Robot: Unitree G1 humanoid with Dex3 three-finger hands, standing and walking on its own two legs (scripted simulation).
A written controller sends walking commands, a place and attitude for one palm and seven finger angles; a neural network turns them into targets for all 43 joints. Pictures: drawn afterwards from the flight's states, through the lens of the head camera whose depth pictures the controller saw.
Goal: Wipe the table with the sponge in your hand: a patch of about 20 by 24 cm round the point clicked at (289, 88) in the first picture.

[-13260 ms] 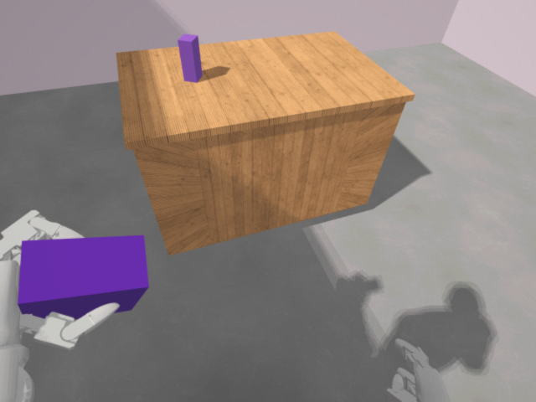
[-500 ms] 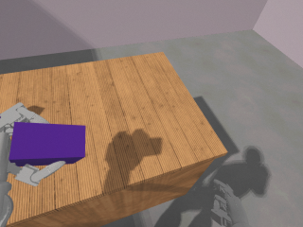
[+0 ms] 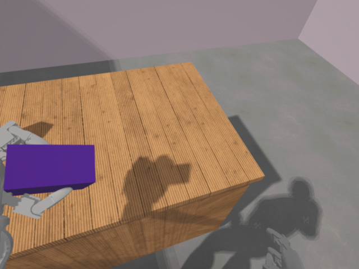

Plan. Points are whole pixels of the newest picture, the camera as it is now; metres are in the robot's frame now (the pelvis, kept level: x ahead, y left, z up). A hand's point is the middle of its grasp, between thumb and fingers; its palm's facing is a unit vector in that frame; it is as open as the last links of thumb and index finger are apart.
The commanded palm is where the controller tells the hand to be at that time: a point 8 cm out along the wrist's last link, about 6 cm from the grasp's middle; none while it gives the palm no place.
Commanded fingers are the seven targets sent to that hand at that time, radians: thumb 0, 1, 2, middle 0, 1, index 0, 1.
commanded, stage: come to a stop and stand still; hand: left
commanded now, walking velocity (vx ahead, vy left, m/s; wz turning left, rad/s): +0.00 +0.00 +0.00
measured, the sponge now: (63, 170) +0.23 +0.23 +0.14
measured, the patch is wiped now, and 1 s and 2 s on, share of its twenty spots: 0.00 0.00 0.00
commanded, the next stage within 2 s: look again from close up in 0.06 s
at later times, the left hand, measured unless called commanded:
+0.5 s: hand (49, 155) +0.24 +0.25 +0.17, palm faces +0.34 -0.85 -0.40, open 9.9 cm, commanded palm +0.19 +0.29 +0.18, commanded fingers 0.00 0.10 1.30 -1.20 -1.60 -1.20 -1.60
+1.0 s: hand (74, 167) +0.23 +0.21 +0.16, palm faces +0.32 -0.86 -0.41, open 9.9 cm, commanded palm +0.17 +0.24 +0.18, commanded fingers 0.00 0.10 1.30 -1.20 -1.60 -1.20 -1.60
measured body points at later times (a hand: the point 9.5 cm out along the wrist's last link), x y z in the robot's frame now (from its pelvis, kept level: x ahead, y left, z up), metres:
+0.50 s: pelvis +0.03 +0.01 +0.00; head +0.06 +0.03 +0.45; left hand +0.22 +0.29 +0.19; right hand +0.22 -0.21 -0.07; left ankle +0.02 +0.06 -0.74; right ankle +0.02 -0.09 -0.74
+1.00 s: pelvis +0.01 -0.04 +0.00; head +0.04 -0.02 +0.45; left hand +0.21 +0.25 +0.18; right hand +0.19 -0.26 -0.07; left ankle +0.02 +0.06 -0.74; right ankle +0.02 -0.10 -0.74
